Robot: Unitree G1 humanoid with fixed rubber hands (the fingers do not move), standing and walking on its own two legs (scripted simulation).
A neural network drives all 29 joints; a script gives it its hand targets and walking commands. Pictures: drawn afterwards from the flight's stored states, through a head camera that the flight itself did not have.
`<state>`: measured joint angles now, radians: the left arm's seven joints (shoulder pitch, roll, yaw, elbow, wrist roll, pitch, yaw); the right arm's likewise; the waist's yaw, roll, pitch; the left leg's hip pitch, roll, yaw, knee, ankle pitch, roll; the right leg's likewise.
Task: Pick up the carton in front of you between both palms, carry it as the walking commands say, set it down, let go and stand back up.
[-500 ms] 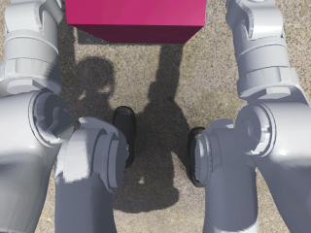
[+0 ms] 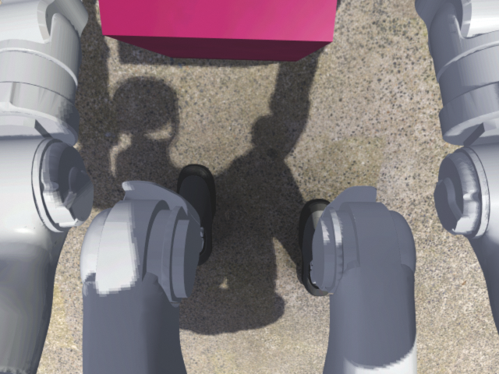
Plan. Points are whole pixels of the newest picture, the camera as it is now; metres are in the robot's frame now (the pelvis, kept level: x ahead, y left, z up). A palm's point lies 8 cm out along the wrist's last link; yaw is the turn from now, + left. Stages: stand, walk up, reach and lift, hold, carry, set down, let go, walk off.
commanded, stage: set down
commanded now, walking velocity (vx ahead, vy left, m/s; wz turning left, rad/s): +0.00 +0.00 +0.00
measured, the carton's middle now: out of the picture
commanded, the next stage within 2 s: let go in 1.00 s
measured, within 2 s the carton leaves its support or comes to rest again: neither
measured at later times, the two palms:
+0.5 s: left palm out of the picture +0.55 +0.26 +0.00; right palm out of the picture +0.59 -0.12 +0.00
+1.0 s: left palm out of the picture +0.54 +0.26 +0.15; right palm out of the picture +0.59 -0.13 +0.15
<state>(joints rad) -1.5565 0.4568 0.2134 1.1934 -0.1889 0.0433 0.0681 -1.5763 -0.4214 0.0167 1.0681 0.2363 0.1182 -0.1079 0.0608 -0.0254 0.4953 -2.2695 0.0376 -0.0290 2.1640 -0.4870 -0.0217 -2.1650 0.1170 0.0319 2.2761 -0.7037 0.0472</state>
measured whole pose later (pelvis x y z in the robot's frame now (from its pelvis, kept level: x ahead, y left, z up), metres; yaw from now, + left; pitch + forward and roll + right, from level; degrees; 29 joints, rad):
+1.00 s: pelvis +0.03 +0.01 +0.24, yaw +1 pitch +48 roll -2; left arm -1.21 0.28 0.36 0.85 0.02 0.21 0.02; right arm -1.25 -0.30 -0.26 0.89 0.01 0.21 -0.03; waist 0.06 -0.02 -0.05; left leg -1.79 0.01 -0.03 1.25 -0.30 0.00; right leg -1.70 0.05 0.04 1.32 -0.46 0.03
